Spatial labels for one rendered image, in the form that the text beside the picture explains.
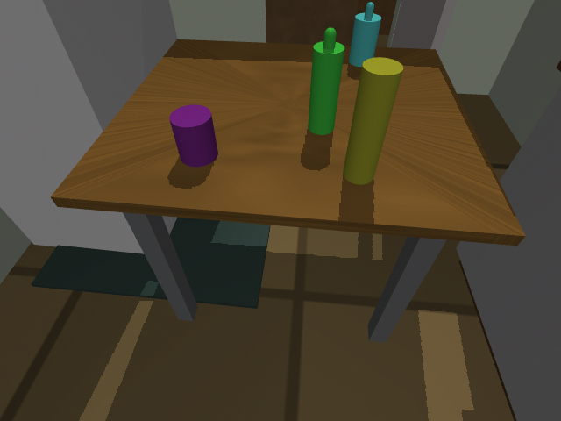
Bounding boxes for table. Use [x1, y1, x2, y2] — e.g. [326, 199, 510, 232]
[51, 39, 526, 343]

